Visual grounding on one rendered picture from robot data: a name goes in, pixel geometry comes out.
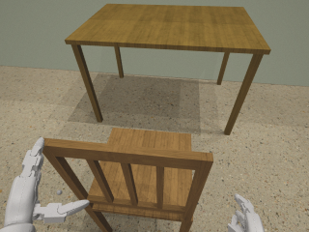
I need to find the robot left forearm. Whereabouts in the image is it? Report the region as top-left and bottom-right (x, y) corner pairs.
(0, 222), (36, 232)

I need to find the chair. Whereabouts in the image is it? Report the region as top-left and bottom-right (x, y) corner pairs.
(42, 128), (213, 232)

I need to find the robot left hand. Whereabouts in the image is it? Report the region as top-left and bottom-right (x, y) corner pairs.
(4, 137), (90, 227)

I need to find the robot right hand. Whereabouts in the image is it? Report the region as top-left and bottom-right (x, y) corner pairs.
(228, 193), (265, 232)

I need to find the table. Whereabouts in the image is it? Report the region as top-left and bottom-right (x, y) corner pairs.
(65, 3), (271, 135)

